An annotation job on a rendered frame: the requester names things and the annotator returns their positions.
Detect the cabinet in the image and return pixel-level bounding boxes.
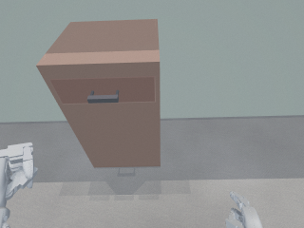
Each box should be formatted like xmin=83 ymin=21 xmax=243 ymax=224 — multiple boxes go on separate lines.
xmin=36 ymin=19 xmax=161 ymax=168

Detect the left robot forearm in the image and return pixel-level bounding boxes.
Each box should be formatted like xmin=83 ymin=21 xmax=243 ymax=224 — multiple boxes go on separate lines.
xmin=0 ymin=206 xmax=10 ymax=228

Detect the handle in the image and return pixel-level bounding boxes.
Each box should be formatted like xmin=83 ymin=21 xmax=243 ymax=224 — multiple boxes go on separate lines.
xmin=87 ymin=90 xmax=120 ymax=104

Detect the drawer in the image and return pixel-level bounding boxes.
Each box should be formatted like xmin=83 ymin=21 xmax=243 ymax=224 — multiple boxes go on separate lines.
xmin=50 ymin=76 xmax=155 ymax=104

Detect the robot left hand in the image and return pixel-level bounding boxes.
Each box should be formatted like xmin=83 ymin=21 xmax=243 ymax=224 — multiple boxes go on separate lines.
xmin=0 ymin=142 xmax=38 ymax=207

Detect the robot right hand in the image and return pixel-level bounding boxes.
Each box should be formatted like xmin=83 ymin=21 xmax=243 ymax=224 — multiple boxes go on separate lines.
xmin=225 ymin=191 xmax=263 ymax=228

